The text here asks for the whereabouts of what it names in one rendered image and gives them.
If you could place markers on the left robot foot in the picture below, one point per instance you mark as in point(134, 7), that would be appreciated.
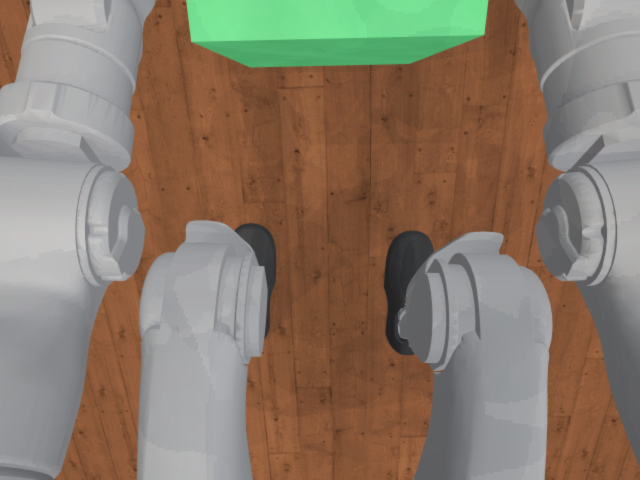
point(262, 243)

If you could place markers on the robot left upper arm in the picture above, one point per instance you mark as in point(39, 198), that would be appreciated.
point(68, 229)

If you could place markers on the left robot forearm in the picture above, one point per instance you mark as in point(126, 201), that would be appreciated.
point(72, 95)

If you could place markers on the robot left thigh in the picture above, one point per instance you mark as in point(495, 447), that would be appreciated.
point(192, 400)

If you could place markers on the right robot forearm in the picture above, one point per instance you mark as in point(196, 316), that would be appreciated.
point(587, 57)

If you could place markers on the robot right upper arm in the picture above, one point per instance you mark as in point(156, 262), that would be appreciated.
point(589, 233)

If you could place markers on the carton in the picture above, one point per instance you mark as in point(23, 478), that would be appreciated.
point(287, 33)

